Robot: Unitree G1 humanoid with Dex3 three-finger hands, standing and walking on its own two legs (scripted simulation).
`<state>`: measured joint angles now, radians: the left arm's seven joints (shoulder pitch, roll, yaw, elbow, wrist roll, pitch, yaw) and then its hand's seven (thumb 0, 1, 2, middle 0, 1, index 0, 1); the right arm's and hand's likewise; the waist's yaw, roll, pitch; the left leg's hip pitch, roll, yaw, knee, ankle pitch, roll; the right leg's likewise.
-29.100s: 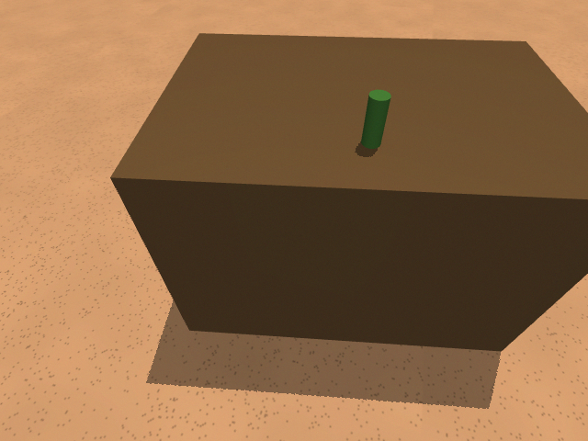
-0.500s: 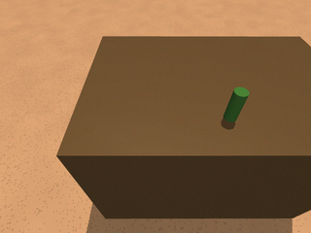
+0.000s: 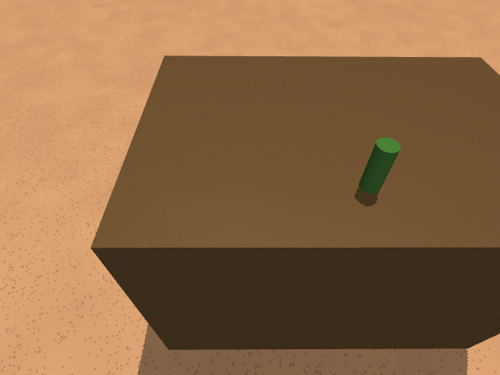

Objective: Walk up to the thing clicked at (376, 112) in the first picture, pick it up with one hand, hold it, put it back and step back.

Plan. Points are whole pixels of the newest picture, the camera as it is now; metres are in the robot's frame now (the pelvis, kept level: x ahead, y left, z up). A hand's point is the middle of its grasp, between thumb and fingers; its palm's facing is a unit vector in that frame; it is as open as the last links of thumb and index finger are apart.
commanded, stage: step back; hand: right
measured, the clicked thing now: (378, 167) +0.50 -0.25 +0.03
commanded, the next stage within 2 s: none
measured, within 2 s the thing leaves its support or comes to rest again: neither
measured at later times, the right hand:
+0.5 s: hand out of the picture +0.00 -0.29 -0.18, palm faces -0.13 +0.92 -0.38, open 7.4 cm
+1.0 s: hand out of the picture -0.10 -0.29 -0.17, palm faces -0.01 +0.93 -0.38, open 7.4 cm
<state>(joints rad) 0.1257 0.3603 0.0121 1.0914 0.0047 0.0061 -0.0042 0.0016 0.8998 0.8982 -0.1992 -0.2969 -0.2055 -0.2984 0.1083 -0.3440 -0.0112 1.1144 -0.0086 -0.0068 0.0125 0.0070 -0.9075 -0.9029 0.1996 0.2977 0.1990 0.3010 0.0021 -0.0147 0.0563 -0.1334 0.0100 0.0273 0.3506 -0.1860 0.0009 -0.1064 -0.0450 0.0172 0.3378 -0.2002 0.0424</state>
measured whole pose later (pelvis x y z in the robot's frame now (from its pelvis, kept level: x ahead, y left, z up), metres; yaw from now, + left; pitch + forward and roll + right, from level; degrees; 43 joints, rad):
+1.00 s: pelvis -0.23 -0.03 -0.03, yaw -3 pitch -3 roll -2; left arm 0.18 0.37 0.08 0.87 0.03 0.03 0.00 0.00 0.90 0.90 -0.20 -0.30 -0.20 -0.30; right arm 0.07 -0.40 -0.05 0.83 -0.01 0.05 0.00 0.01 -0.90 -0.90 0.20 0.30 0.20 0.30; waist 0.02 0.06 0.19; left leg -0.41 0.08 0.00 0.71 -0.28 0.00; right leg -0.22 0.05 0.03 0.63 -0.37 0.00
